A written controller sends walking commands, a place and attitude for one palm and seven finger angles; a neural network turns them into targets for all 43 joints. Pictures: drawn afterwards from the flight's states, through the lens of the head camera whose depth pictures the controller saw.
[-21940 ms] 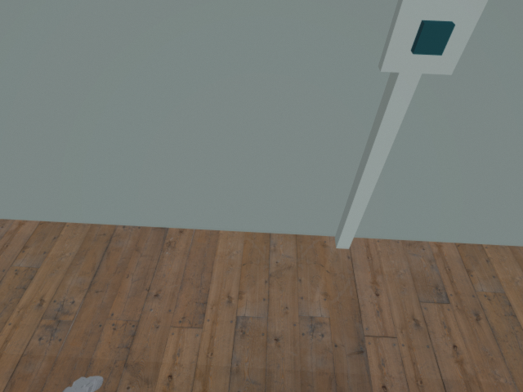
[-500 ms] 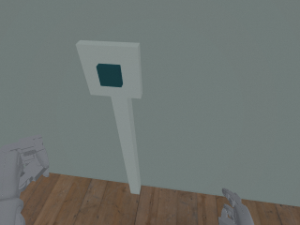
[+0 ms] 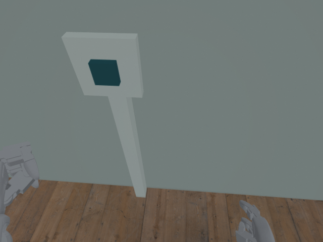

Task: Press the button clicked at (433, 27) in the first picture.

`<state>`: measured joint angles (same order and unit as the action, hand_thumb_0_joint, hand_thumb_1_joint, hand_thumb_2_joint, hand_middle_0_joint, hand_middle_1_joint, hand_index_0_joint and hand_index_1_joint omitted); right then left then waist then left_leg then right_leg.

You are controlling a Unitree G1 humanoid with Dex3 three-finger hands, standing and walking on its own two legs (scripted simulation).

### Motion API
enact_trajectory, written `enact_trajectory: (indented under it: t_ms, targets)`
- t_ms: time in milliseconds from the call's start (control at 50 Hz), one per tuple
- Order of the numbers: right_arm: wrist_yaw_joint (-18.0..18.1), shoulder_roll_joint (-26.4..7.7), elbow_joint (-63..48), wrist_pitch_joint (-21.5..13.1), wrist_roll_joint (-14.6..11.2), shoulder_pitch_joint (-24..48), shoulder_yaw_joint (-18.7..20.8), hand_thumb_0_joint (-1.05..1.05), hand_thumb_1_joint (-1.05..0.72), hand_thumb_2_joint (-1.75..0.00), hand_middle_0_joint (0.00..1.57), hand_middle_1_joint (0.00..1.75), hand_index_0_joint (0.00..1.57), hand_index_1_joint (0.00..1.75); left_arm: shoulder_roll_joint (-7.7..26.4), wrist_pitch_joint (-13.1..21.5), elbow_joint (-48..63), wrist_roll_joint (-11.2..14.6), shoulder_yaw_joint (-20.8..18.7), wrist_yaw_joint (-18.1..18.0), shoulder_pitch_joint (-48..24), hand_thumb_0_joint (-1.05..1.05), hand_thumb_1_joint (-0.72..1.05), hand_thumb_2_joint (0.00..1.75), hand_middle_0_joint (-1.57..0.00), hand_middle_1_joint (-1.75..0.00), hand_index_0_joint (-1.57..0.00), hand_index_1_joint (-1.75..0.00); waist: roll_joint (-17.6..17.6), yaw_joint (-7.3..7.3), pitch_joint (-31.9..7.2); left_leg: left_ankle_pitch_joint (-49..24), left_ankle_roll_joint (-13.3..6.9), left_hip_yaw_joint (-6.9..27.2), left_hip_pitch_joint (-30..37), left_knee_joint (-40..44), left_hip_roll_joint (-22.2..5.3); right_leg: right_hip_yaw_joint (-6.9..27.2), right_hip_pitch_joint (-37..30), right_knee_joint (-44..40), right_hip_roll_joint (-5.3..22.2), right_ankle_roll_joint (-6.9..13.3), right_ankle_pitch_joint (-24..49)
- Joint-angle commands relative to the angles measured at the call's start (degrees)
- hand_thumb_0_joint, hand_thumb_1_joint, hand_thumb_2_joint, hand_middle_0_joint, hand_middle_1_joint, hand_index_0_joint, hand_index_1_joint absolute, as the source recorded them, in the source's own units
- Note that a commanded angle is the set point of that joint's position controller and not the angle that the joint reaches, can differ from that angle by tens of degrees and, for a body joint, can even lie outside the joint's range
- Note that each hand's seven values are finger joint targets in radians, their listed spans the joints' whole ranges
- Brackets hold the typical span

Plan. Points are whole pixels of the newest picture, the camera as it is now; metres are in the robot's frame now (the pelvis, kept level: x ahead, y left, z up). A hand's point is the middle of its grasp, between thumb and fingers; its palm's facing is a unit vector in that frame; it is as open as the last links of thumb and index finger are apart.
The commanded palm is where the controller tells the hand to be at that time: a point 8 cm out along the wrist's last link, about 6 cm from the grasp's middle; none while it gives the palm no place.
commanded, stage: step back with the hand held close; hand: left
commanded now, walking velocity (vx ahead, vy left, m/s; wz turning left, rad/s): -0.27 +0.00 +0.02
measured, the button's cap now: (105, 72) +0.48 +0.20 +0.18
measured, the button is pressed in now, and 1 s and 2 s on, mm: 0 0 0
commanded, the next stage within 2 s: stop stepping back and stand still in 1.08 s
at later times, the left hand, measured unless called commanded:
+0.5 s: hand (12, 219) +0.12 +0.24 +0.16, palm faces +0.42 -0.81 -0.42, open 3.1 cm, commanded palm +0.06 +0.29 +0.17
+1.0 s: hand out of the picture +0.03 +0.25 +0.17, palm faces +0.36 -0.82 -0.45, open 3.1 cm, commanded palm -0.03 +0.30 +0.17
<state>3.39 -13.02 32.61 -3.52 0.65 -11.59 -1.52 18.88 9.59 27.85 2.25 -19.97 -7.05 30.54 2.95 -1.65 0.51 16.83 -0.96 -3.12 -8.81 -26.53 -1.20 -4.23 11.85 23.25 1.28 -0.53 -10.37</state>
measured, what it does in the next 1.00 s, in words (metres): walks backwards: right foot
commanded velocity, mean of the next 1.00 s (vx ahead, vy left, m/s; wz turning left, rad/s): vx -0.32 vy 0.00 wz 0.01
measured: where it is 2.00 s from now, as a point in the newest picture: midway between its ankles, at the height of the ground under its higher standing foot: outside the picture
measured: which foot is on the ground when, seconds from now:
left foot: down 0.00-1.00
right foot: down 0.00-0.58, up 0.60-0.66, down 0.68-1.00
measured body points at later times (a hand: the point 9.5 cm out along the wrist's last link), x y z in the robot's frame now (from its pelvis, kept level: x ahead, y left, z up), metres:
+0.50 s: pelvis -0.07 +0.01 -0.02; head -0.06 +0.02 +0.43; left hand +0.09 +0.28 +0.18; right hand +0.10 -0.23 -0.09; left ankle -0.03 +0.10 -0.74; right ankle +0.02 -0.13 -0.74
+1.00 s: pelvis -0.15 +0.01 -0.02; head -0.15 +0.04 +0.43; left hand +0.00 +0.29 +0.19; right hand +0.03 -0.23 -0.08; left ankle -0.10 +0.11 -0.74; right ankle -0.11 -0.12 -0.74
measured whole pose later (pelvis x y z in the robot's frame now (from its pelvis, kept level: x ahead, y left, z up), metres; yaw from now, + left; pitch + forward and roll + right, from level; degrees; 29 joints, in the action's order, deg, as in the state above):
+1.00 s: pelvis -0.15 +0.01 -0.02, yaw +1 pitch +1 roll -2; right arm 4.0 -12.2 33.0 -3.1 0.3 -11.0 0.8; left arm 24.1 15.8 36.4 0.9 -21.3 -8.4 35.6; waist -0.2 0.3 -1.7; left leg 16.2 0.3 1.6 -24.0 -38.4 0.3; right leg 2.0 20.7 33.1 -2.5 -0.9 -13.7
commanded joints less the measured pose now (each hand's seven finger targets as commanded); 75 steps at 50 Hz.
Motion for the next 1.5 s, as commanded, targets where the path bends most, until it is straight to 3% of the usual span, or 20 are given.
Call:
enact_trajectory:
  t_ms: [0, 160, 300, 420, 480, 560, 680, 760, 920, 960, 1000, 1040, 1100, 1180, 1260, 1280, 1320, 1340, 1380, 1480]
  targets:
    - [0.9, -6.4, -10.5, -0.9, -0.1, 5.7, 4.0, 0.00, -0.90, -0.90, 0.20, 0.30, 0.20, 0.30, 10.3, 3.9, 14.0, -0.5, -6.7, -0.8, 4.0, 0.00, 0.90, 0.90, -1.30, -1.50, -1.30, -1.50, -1.7, 0.64, -10.4, -23.1, -0.3, 4.7, -4.9, 2.3, -3.1, 5.3, -8.2, 3.1, 3.5, 1.0, 21.9]
    - [1.5, -6.2, -12.1, -0.2, -0.7, 5.3, 4.6, 0.00, -0.90, -0.90, 0.20, 0.30, 0.20, 0.30, 11.4, 4.9, 17.1, -0.7, -8.6, -1.8, 6.0, 0.00, 0.90, 0.90, -1.30, -1.50, -1.30, -1.50, 0.8, 0.78, -9.7, -19.3, -0.9, 6.4, -12.2, 3.0, -4.7, 5.2, -7.4, 9.1, 2.7, 0.3, 19.9]
    - [1.6, -6.6, -12.1, -2.0, -0.7, 3.9, 4.6, 0.00, -0.90, -0.90, 0.20, 0.30, 0.20, 0.30, 10.1, 5.8, 16.1, -1.7, -7.8, -2.3, 3.1, 0.00, 0.90, 0.90, -1.30, -1.50, -1.30, -1.50, -0.8, 1.32, -4.5, 5.6, -3.1, 7.3, -26.6, 4.4, -5.4, 8.4, -7.5, 11.8, 3.1, 0.4, 8.1]
    - [1.6, -6.5, -10.9, -2.9, -0.4, 2.3, 4.2, 0.00, -0.90, -0.90, 0.20, 0.30, 0.20, 0.30, 11.2, 7.2, 17.4, -1.9, -7.9, -3.3, 0.2, 0.00, 0.90, 0.90, -1.30, -1.50, -1.30, -1.50, -6.9, 2.20, -3.8, 12.4, -1.6, 6.0, -17.4, -6.8, -0.7, 15.1, 9.0, -2.3, 8.3, 3.4, -14.1]
    - [2.0, -6.4, -10.4, -2.9, -0.1, 2.5, 3.7, 0.00, -0.90, -0.90, 0.20, 0.30, 0.20, 0.30, 11.6, 7.7, 18.1, -1.9, -8.1, -4.1, 0.2, 0.00, 0.90, 0.90, -1.30, -1.50, -1.30, -1.50, -3.9, 2.42, -3.7, 11.7, -1.7, 7.9, -14.4, -3.9, -1.9, 11.7, 12.5, -1.0, 7.0, 2.7, -16.5]
    - [2.5, -7.4, -11.3, -4.3, -0.3, 3.3, 4.2, 0.00, -0.90, -0.90, 0.20, 0.30, 0.20, 0.30, 10.2, 8.3, 17.1, -3.2, -9.1, -4.1, 1.5, 0.00, 0.90, 0.90, -1.30, -1.50, -1.30, -1.50, 10.2, 1.48, -3.5, 24.3, -6.0, 19.6, -36.5, 16.0, -13.2, 4.3, -8.1, 23.2, -2.6, -0.9, -5.2]
    - [1.3, -6.7, -9.1, -6.4, 0.8, 3.2, 4.4, 0.00, -0.90, -0.90, 0.20, 0.30, 0.20, 0.30, 9.6, 10.1, 15.6, -2.8, -8.1, -2.2, 3.3, 0.00, 0.90, 0.90, -1.30, -1.50, -1.30, -1.50, 5.0, 1.59, -1.2, 1.6, -5.4, 15.5, -29.9, 7.4, -10.9, 7.1, -5.5, 14.4, -2.6, 0.2, 0.0]
    - [0.5, -5.4, -6.9, -5.9, 0.1, 3.1, 4.5, 0.00, -0.90, -0.90, 0.20, 0.30, 0.20, 0.30, 11.4, 10.5, 19.1, -1.1, -7.4, -2.1, 2.0, 0.00, 0.90, 0.90, -1.30, -1.50, -1.30, -1.50, -0.6, 2.00, -15.6, -28.9, -0.4, 7.5, -5.2, -4.5, -5.5, 12.7, 0.9, 7.9, 3.4, 1.8, 25.2]
    - [1.1, -3.5, -7.8, -1.6, -0.1, 5.9, 4.3, 0.00, -0.90, -0.90, 0.20, 0.30, 0.20, 0.30, 13.6, 7.8, 16.1, -0.7, -10.2, -3.1, 3.5, 0.00, 0.90, 0.90, -1.30, -1.50, -1.30, -1.50, -12.3, 1.97, -3.0, 3.8, 1.4, 8.0, -7.7, -20.4, 0.0, 18.5, 20.4, -6.2, 13.8, 8.2, 2.2]
    - [1.7, -4.2, -7.7, -1.5, 0.0, 5.6, 3.7, 0.00, -0.90, -0.90, 0.20, 0.30, 0.20, 0.30, 13.3, 7.8, 15.2, -0.8, -9.5, -3.0, 2.1, 0.00, 0.90, 0.90, -1.30, -1.50, -1.30, -1.50, -6.9, 2.99, -0.9, -4.3, 0.7, 7.6, -7.4, -0.1, -1.1, 12.9, 17.0, 0.9, 7.0, 3.8, 3.1]
    - [1.8, -6.7, -8.7, -2.7, -0.3, 5.1, 4.8, 0.00, -0.90, -0.90, 0.20, 0.30, 0.20, 0.30, 13.0, 9.3, 16.9, -1.5, -9.1, -2.7, 2.0, 0.00, 0.90, 0.90, -1.30, -1.50, -1.30, -1.50, 8.5, 1.56, -6.7, -20.4, -3.6, 16.0, -14.2, 7.9, -11.3, 6.8, 3.6, 15.3, -2.8, -0.1, 3.3]
    - [1.4, -5.8, -8.4, -4.8, 1.8, 4.9, 4.7, 0.00, -0.90, -0.90, 0.20, 0.30, 0.20, 0.30, 12.2, 9.8, 18.5, -1.1, -8.0, -1.8, 1.4, 0.00, 0.90, 0.90, -1.30, -1.50, -1.30, -1.50, 15.0, 1.58, -9.4, -13.8, -7.5, 25.9, -20.4, 14.9, -18.7, 8.9, 2.7, 36.7, -5.1, -0.1, -17.7]
    - [0.1, -5.8, -5.9, -6.7, 0.8, 2.7, 5.7, 0.00, -0.90, -0.90, 0.20, 0.30, 0.20, 0.30, 10.0, 9.6, 19.8, -0.3, -5.8, -2.2, 2.9, 0.00, 0.90, 0.90, -1.30, -1.50, -1.30, -1.50, 3.6, 1.33, -10.8, -22.6, -7.8, 19.3, -5.7, 10.0, -16.0, 8.5, 13.4, 37.4, -4.2, -0.3, -18.8]
    - [-0.5, -5.0, -5.3, -7.2, 0.6, 4.0, 4.5, 0.00, -0.90, -0.90, 0.20, 0.30, 0.20, 0.30, 10.3, 7.9, 20.0, -0.3, -5.1, -2.6, 2.8, 0.00, 0.90, 0.90, -1.30, -1.50, -1.30, -1.50, 9.2, 1.45, -10.4, 1.7, -5.2, 16.3, -7.0, 17.6, -12.8, 3.7, 7.0, 28.5, -4.7, -0.1, -20.1]
    - [0.0, -4.4, -7.0, -5.7, 0.7, 4.6, 3.2, 0.00, -0.90, -0.90, 0.20, 0.30, 0.20, 0.30, 12.7, 5.1, 20.3, 0.2, -7.3, -2.8, 5.4, 0.00, 0.90, 0.90, -1.30, -1.50, -1.30, -1.50, 14.7, 0.96, -8.7, 14.7, 3.5, 8.8, -12.4, 19.6, -4.2, -4.2, -8.1, 0.4, -7.7, 2.9, -20.2]
    - [0.0, -3.9, -6.7, -5.0, 0.6, 3.5, 3.1, 0.00, -0.90, -0.90, 0.20, 0.30, 0.20, 0.30, 14.1, 4.7, 20.4, 0.0, -8.0, -2.5, 6.1, 0.00, 0.90, 0.90, -1.30, -1.50, -1.30, -1.50, 8.2, 1.16, -8.6, 9.5, 4.7, 2.5, -10.4, 9.5, 0.7, -1.2, -7.0, -8.2, -3.7, 4.9, -17.1]
    - [0.3, -4.4, -5.7, -3.0, 0.9, 5.2, 3.3, 0.00, -0.90, -0.90, 0.20, 0.30, 0.20, 0.30, 17.8, 4.6, 22.8, 1.3, -11.6, -2.6, 4.6, 0.00, 0.90, 0.90, -1.30, -1.50, -1.30, -1.50, -11.0, 0.91, -6.4, 1.0, 3.3, 3.8, -6.1, -27.9, 3.5, 20.7, 17.0, -17.7, 18.5, 12.1, -20.8]
    - [0.0, -5.0, -5.4, -2.9, 2.2, 5.9, 2.5, 0.00, -0.90, -0.90, 0.20, 0.30, 0.20, 0.30, 17.1, 4.6, 22.1, 1.4, -12.9, -3.2, 1.4, 0.00, 0.90, 0.90, -1.30, -1.50, -1.30, -1.50, -7.3, 1.20, -6.3, 1.1, 2.9, 5.8, -11.7, -32.7, 1.0, 20.9, 16.6, -16.4, 21.5, 14.0, -18.4]
    - [1.0, -5.9, -4.7, -3.5, -0.7, 3.6, 4.2, 0.00, -0.90, -0.90, 0.20, 0.30, 0.20, 0.30, 11.2, 3.5, 13.0, 1.1, -7.1, -2.3, -0.1, 0.00, 0.90, 0.90, -1.30, -1.50, -1.30, -1.50, -16.1, 2.98, -0.2, -1.7, 2.4, 7.7, -18.8, -34.9, -0.6, 17.0, 14.0, -13.7, 16.0, 10.5, -21.2]
    - [3.1, -5.4, -3.9, -5.2, 0.2, 5.2, 3.2, 0.00, -0.90, -0.90, 0.20, 0.30, 0.20, 0.30, 9.9, 3.9, 8.0, -1.6, -3.9, -3.0, -4.6, 0.00, 0.90, 0.90, -1.30, -1.50, -1.30, -1.50, -7.1, 1.97, 3.5, 3.2, -1.0, -0.6, -7.8, -3.0, -0.8, 11.3, 11.3, -6.4, 11.6, 7.4, -21.7]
